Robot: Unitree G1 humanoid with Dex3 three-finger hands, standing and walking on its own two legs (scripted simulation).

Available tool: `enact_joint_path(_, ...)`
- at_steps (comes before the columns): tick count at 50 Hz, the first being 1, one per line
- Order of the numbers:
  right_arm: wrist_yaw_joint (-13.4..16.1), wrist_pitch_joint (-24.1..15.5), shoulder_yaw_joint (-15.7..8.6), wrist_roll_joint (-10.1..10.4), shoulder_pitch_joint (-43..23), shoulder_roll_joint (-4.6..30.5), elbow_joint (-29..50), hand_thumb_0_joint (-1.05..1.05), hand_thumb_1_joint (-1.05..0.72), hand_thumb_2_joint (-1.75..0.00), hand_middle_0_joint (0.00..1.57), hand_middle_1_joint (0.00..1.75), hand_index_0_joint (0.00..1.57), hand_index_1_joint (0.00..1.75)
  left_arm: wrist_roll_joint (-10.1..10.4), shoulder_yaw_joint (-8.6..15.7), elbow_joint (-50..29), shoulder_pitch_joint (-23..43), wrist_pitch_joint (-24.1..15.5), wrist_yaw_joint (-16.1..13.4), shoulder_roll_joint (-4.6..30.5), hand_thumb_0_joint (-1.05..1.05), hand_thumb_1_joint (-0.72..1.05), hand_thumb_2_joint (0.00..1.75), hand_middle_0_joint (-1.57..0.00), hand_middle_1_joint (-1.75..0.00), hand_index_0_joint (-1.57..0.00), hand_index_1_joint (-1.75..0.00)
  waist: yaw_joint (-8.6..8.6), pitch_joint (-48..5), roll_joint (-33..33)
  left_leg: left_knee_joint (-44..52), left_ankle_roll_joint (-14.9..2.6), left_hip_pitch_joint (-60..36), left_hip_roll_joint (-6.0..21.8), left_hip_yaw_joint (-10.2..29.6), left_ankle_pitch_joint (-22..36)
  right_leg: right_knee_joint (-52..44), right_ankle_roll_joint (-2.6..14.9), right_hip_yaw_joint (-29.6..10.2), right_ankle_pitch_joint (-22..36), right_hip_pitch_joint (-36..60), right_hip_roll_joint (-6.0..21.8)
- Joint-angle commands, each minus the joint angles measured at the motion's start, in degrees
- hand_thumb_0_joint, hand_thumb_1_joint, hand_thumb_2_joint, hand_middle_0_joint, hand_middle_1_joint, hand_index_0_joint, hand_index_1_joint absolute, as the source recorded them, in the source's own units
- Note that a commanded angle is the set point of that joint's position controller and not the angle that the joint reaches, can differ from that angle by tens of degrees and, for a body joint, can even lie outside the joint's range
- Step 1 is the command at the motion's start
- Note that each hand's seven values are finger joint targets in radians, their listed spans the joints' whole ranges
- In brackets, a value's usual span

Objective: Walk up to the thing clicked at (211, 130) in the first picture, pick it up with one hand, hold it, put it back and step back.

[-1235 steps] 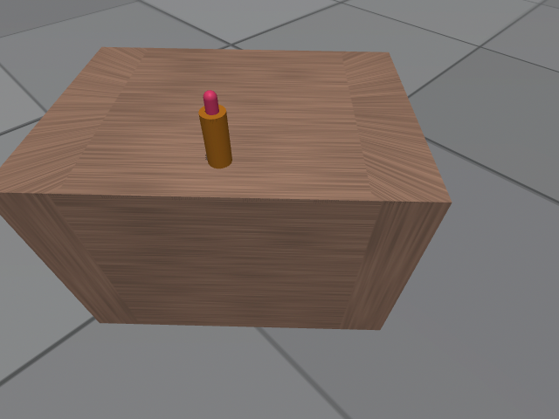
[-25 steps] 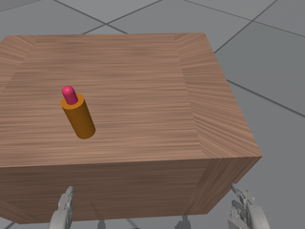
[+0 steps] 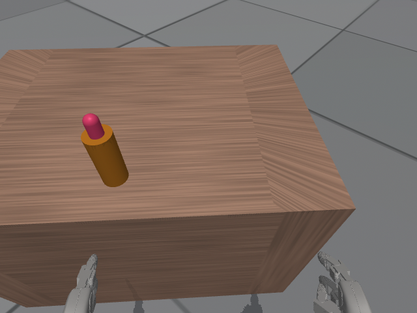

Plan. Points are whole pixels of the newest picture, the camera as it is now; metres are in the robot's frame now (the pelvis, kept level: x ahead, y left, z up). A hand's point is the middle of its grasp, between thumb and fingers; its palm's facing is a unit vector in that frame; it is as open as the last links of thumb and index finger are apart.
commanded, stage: home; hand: left
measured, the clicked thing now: (103, 150) +0.44 +0.22 +0.08
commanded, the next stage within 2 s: stand in 1.34 s
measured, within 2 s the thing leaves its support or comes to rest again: neither
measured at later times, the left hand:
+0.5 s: hand out of the picture +0.17 +0.18 -0.04, palm faces +0.11 -0.97 -0.22, open 17.5 cm
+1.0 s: hand out of the picture +0.17 +0.18 -0.05, palm faces +0.12 -0.96 -0.23, open 17.6 cm
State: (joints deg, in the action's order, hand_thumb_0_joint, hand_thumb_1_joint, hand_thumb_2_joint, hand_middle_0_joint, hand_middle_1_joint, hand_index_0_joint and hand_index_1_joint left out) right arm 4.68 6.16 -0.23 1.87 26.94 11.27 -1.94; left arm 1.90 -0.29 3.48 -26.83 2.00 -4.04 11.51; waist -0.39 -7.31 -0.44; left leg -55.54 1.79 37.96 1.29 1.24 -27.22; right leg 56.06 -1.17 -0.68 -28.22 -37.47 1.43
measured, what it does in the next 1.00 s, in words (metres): stands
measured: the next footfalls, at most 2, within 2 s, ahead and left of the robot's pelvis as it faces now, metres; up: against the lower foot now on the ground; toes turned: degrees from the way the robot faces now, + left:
none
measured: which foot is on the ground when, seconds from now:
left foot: down 0.00-1.00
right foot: down 0.00-1.00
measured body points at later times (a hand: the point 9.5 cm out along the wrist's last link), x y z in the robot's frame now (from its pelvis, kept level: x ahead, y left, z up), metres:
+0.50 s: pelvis -0.01 +0.00 +0.00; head +0.02 +0.00 +0.45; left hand +0.16 +0.23 -0.03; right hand +0.15 -0.23 -0.03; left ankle +0.01 +0.14 -0.68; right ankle +0.00 -0.13 -0.68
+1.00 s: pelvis +0.00 +0.00 +0.00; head +0.02 +0.01 +0.45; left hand +0.16 +0.23 -0.03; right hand +0.16 -0.24 -0.06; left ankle +0.01 +0.14 -0.68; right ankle +0.00 -0.13 -0.68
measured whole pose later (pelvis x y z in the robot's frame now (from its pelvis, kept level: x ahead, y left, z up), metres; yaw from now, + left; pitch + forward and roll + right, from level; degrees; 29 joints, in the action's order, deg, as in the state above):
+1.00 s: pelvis +0.00 +0.00 +0.00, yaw +0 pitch +9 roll -1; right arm 6.3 4.8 0.3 2.3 21.5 12.6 -14.5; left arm 1.6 -0.8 0.8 -29.1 3.0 -7.0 11.7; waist 0.5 -7.4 0.0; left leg -57.2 1.9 38.4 2.1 2.0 -28.0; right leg 56.3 -1.0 0.1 -28.3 -37.1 0.6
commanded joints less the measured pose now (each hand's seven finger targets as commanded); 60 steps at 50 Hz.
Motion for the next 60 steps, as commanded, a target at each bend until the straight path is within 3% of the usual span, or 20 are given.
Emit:
enact_joint_path(1, 0.53, -3.07, -2.8, -0.44, -1.58, 5.45, 11.08, 0.0, -0.9, -0.9, 0.2, 0.3, 0.2, 0.3, -0.34, 3.44, -10.03, 0.39, -3.05, -1.06, 5.24, 0.0, -0.56, 0.05, -0.05, -0.05, -0.05, -0.05, -0.05, -4.12, 0.66, 8.36, -1.67, -3.6, -1.19, -3.45, 10.85, -9.08, 1.05, 2.6, 11.78, 3.15, -1.18)
enact_joint_path(4, 0.58, -2.9, -2.99, -0.52, -1.67, 5.61, 11.9, 0.0, -0.9, -0.9, 0.2, 0.3, 0.2, 0.3, -0.37, 2.84, -10.43, 0.14, -3.16, -1.19, 4.89, 0.0, -0.56, 0.05, -0.05, -0.05, -0.05, -0.05, 0.31, -4.62, -0.25, 8.2, -1.74, -3.51, -1.08, -3.3, 10.09, -9.25, 1.0, 2.63, 11.03, 3.09, -1.26)
enact_joint_path(10, 0.81, -2.7, -2.98, -0.42, -0.76, 5.39, 11.65, 0.0, -0.9, -0.9, 0.2, 0.3, 0.2, 0.3, -0.3, 4.18, -13.28, 2.19, -3.75, -1.48, 6.62, 0.0, -0.55, 0.06, -0.05, -0.05, -0.05, -0.05, 0.13, -4.94, -0.07, 7.8, -1.87, -3.25, -1.26, -3.74, 8.94, -9.52, 0.97, 2.05, 10.13, 2.8, -1.07)
enact_joint_path(11, 0.89, -2.75, -3.75, -0.43, -0.89, 6.16, 12.08, 0.0, -0.9, -0.9, 0.2, 0.3, 0.2, 0.3, -0.42, 3.03, -9.61, 0.18, -3.42, -1.44, 4.92, 0.0, -0.57, 0.05, -0.05, -0.05, -0.05, -0.05, 0.83, -3.87, -1.48, 8.01, -1.93, -3.09, -1.1, -3.66, 8.63, -9.31, 0.9, 2.27, 9.91, 1.98, -1.27)
enact_joint_path(14, 0.77, -2.65, -3.02, -0.46, -0.6, 5.25, 12.24, 0.0, -0.9, -0.9, 0.2, 0.3, 0.2, 0.3, -0.46, 2.71, -10.49, 0.2, -3.45, -1.51, 4.51, 0.0, -0.56, 0.05, -0.05, -0.05, -0.05, -0.05, 0.14, -5.42, 0.29, 8.32, -1.62, -3.64, -0.93, -3.25, 10.09, -8.26, 1.18, 2.68, 10.81, 2.83, -1.49)
enact_joint_path(19, 0.95, -2.52, -2.77, -0.46, -0.18, 5.19, 11.97, 0.0, -0.9, -0.9, 0.2, 0.3, 0.2, 0.3, -0.42, 4.2, -14.22, 2.82, -3.87, -1.9, 6.88, 0.0, -0.56, 0.05, -0.05, -0.05, -0.05, -0.05, 0.23, -5.62, 0.9, 7.6, -1.81, -3.06, -1.31, -3.79, 8.77, -9.24, 1.01, 1.92, 10.05, 2.46, -1.01)
enact_joint_path(21, 0.96, -2.78, -3.25, -0.36, -1.49, 5.87, 12.41, 0.0, -0.9, -0.9, 0.2, 0.3, 0.2, 0.3, -0.36, 2.85, -10.32, 0.3, -3.48, -1.71, 5.15, 0.0, -0.56, 0.05, -0.05, -0.05, -0.05, -0.05, 0.44, -2.32, -0.72, 8.36, -1.93, -2.0, -1.24, -3.68, 6.49, -9.68, 0.88, 2.21, 7.75, 1.35, -1.19)
enact_joint_path(24, 0.87, -2.67, -3.22, -0.41, -1.44, 5.69, 13.27, 0.0, -0.9, -0.9, 0.2, 0.3, 0.2, 0.3, -0.42, 2.41, -9.82, -0.67, -3.46, -1.72, 4.22, 0.0, -0.57, 0.04, -0.05, -0.05, -0.05, -0.05, 0.29, -4.64, 0.3, 8.45, -1.78, -2.72, -1.09, -3.47, 7.32, -9.06, 1.13, 2.38, 8.33, 1.95, -1.37)
enact_joint_path(26, 0.89, -2.51, -3.08, -0.31, -0.24, 5.66, 12.25, 0.0, -0.9, -0.9, 0.2, 0.3, 0.2, 0.3, -0.42, 3.69, -14.05, 1.82, -3.86, -1.98, 6.44, 0.0, -0.55, 0.05, -0.05, -0.05, -0.05, -0.05, 0.13, -5.0, 0.93, 8.51, -1.71, -3.22, -1.03, -3.26, 8.07, -8.62, 1.27, 2.48, 8.95, 2.26, -1.37)
enact_joint_path(40, 0.8, -2.09, -3.28, -0.51, 0.06, 5.66, 13.05, 0.0, -0.9, -0.9, 0.2, 0.3, 0.2, 0.3, -0.7, 3.12, -10.97, -0.18, -3.64, -2.01, 5.23, 0.0, -0.57, 0.04, -0.05, -0.05, -0.05, -0.05, 0.29, -5.64, 0.45, 7.35, -1.65, -3.64, -0.99, -3.38, 12.48, -7.65, 1.12, 2.38, 13.36, 2.71, -1.39)
enact_joint_path(41, 0.68, -1.89, -2.56, -0.48, 0.14, 5.02, 11.85, 0.0, -0.9, -0.9, 0.2, 0.3, 0.2, 0.3, -0.54, 3.66, -13.92, 1.94, -4.01, -2.04, 6.28, 0.0, -0.59, 0.03, -0.04, -0.05, -0.04, -0.05, -0.15, -5.51, 1.64, 7.41, -1.56, -3.65, -0.96, -3.36, 12.39, -7.62, 1.28, 2.42, 13.15, 2.71, -1.29)
enact_joint_path(42, 1.46, -2.15, -3.52, -0.07, -5.16, 8.54, -2.09, 0.0, -0.9, -0.9, 0.2, 0.3, 0.2, 0.3, -0.82, 6.05, -13.03, -2.43, -3.36, -3.12, 7.79, 0.0, -0.59, 0.03, -0.05, -0.05, -0.04, -0.05, 0.04, -5.84, 0.69, 6.91, -1.61, -4.29, -0.82, -1.71, 11.73, -8.03, 1.2, 2.96, 12.88, 3.83, -2.47)
enact_joint_path(45, 1.88, -4.12, -2.79, 0.09, -6.58, 7.71, -0.48, 0.0, -0.9, -0.9, 0.2, 0.3, 0.2, 0.3, -0.72, 1.9, -11.84, -3.47, -1.93, -3.39, 4.05, 0.0, -0.6, 0.03, -0.04, -0.05, -0.04, -0.05, 1.05, -4.29, -0.29, 7.26, -1.82, -4.11, -0.8, -2.18, 10.35, -9.2, 1.15, 2.78, 12.13, 3.49, -2.22)
enact_joint_path(48, 2.39, -4.89, -2.7, 0.07, -7.85, 7.7, -4.72, 0.0, -0.9, -0.9, 0.2, 0.3, 0.2, 0.3, -0.8, 3.79, -15.8, 0.2, -1.94, -4.3, 7.07, 0.0, -0.58, 0.04, -0.05, -0.05, -0.05, -0.05, 1.3, -3.15, 2.3, 7.45, -1.79, -3.89, -0.75, -2.35, 9.21, -9.78, 1.22, 2.91, 11.01, 2.65, -2.12)
enact_joint_path(52, 2.6, -6.49, -2.81, -0.12, -10.13, 7.95, -7.76, 0.0, -0.9, -0.9, 0.2, 0.3, 0.2, 0.3, -0.86, 2.23, -14.14, -1.66, -0.77, -4.5, 5.39, 0.0, -0.61, 0.02, -0.04, -0.05, -0.04, -0.05, 1.49, -3.73, 3.17, 7.84, -1.61, -5.22, -0.35, -1.75, 11.3, -8.86, 1.48, 3.58, 12.58, 3.12, -2.44)
enact_joint_path(53, 2.72, -6.79, -2.84, -0.12, -10.36, 7.96, -8.44, 0.0, -0.9, -0.9, 0.2, 0.3, 0.2, 0.3, -0.82, 3.23, -16.28, -0.25, -0.7, -4.78, 6.63, 0.0, -0.61, 0.01, -0.04, -0.04, -0.04, -0.04, 1.39, -4.76, 4.03, 7.79, -1.59, -5.7, -0.39, -1.64, 11.6, -8.96, 1.56, 3.6, 12.71, 3.48, -2.48)
enact_joint_path(54, 2.79, -7.14, -2.88, -0.25, -10.83, 8.03, -8.98, 0.0, -0.9, -0.9, 0.2, 0.3, 0.2, 0.3, -0.92, 2.84, -13.95, -1.78, -0.27, -4.78, 5.61, 0.0, -0.61, 0.02, -0.04, -0.05, -0.04, -0.04, 1.49, -5.39, 2.5, 7.47, -1.64, -5.95, -0.3, -1.48, 12.56, -8.95, 1.44, 3.73, 13.54, 4.29, -2.45)
enact_joint_path(55, 0.41, -7.23, -4.76, -7.74, -13.82, 16.1, -24.68, 0.0, -0.9, -0.9, 0.2, 0.3, 0.2, 0.3, -8.71, 5.56, 6.16, 8.52, -2.22, -2.11, 16.3, 0.0, -0.61, 0.0, -0.04, -0.04, -0.04, -0.04, 0.9, 3.41, 1.07, 10.17, -4.44, -12.53, 2.18, 2.6, 16.31, -9.74, 4.99, -0.35, 14.45, 8.51, 0.89)
enact_joint_path(57, -1.35, -7.5, -5.27, -8.03, -13.87, 16.48, -27.75, 0.0, -0.9, -0.9, 0.2, 0.3, 0.2, 0.3, -8.16, 5.89, 13.75, 7.13, -3.9, 0.2, 16.37, 0.0, -0.61, 0.02, -0.04, -0.05, -0.04, -0.05, 1.15, -1.23, -1.08, 8.11, -5.93, -15.44, 1.7, 2.31, 18.88, -10.61, 6.29, -3.27, 17.44, 10.96, 1.91)
enact_joint_path(60, -3.34, -8.17, -4.79, -5.52, -15.83, 16.37, -29.91, 0.0, -0.9, -0.9, 0.2, 0.3, 0.2, 0.3, -5.81, 4.34, 18.8, 9.25, -5.22, 1.9, 16.29, 0.0, -0.54, 0.06, -0.05, -0.06, -0.05, -0.06, 0.12, 0.8, -1.97, 11.05, -6.9, -13.23, 1.42, 3.41, 14.96, -12.29, 6.4, -4.25, 15.25, 13.46, 2.21)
